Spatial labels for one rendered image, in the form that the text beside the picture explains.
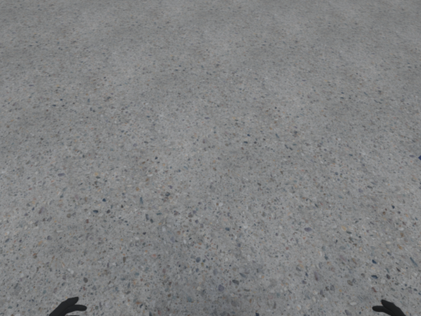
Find robot right hand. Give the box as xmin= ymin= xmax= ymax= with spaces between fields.
xmin=372 ymin=300 xmax=406 ymax=316

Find robot left hand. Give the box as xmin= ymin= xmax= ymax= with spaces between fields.
xmin=49 ymin=297 xmax=87 ymax=316

